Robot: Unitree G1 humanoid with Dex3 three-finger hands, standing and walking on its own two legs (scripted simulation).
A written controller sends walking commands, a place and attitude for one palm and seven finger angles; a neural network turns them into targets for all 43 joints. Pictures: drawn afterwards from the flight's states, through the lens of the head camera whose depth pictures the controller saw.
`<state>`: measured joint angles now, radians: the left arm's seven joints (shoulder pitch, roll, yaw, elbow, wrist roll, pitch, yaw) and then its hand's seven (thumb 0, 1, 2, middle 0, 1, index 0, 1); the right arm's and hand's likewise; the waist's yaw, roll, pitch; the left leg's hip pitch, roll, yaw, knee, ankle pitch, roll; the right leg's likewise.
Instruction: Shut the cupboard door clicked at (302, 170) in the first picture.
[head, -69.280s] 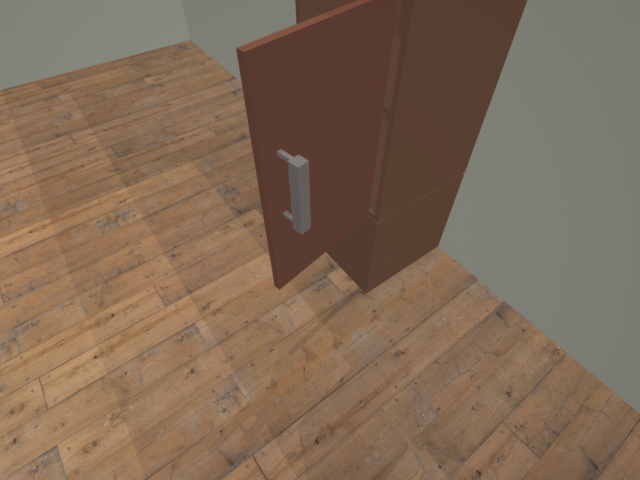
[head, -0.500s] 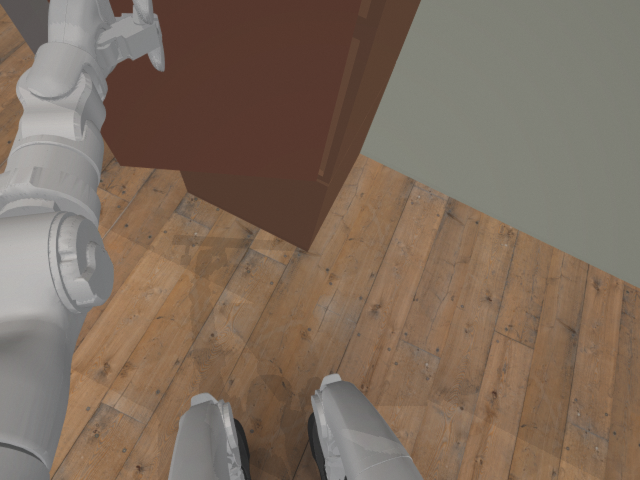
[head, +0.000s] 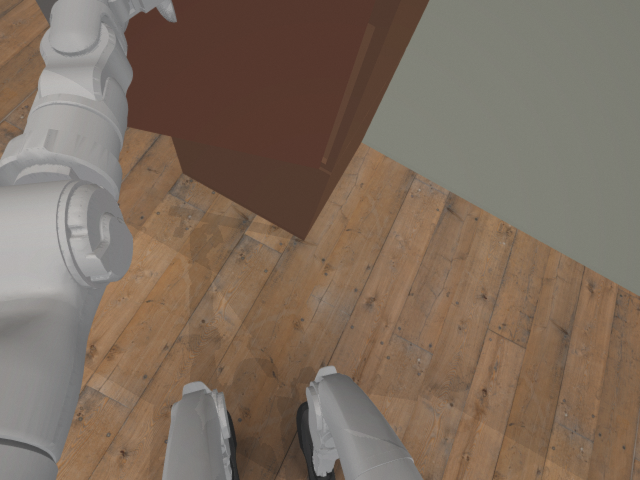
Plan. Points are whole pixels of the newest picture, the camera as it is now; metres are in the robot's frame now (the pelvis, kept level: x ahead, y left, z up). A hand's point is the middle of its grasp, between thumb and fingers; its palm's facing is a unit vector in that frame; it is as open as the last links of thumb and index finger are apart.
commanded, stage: pull the fist back off the door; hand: left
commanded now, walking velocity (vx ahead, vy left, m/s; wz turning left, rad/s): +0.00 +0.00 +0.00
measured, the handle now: out of the picture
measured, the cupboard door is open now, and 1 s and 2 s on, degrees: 19 19 19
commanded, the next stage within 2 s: draw the hand back to the body in 0.76 s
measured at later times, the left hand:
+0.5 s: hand (163, 15) +0.57 +0.08 +0.12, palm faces +0.08 -1.00 -0.04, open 3.1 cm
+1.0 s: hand (156, 48) +0.52 +0.08 +0.14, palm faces +0.09 -1.00 -0.01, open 3.1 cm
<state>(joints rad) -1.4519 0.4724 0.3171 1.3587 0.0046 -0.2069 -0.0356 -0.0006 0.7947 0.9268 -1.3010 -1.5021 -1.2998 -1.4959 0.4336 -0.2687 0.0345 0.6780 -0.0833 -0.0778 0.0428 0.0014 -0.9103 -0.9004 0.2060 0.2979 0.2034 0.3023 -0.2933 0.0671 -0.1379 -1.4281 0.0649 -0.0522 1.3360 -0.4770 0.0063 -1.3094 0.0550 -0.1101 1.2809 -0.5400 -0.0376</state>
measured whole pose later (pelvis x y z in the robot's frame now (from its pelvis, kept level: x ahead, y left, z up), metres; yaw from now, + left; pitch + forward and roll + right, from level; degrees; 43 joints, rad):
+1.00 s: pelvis +0.03 -0.01 +0.06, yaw +2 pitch +21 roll +0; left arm -0.87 0.19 0.25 1.10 -0.02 -0.49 0.13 0.02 0.90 0.90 -1.30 -1.50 -1.29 -1.50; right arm 0.34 -0.23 -0.01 0.63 -0.05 0.04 0.07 0.00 -0.91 -0.90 0.20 0.30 0.20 0.30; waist -0.15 0.05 -0.16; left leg -1.02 0.04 0.02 1.08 -0.44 -0.01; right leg -0.95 0.04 -0.04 1.10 -0.52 -0.04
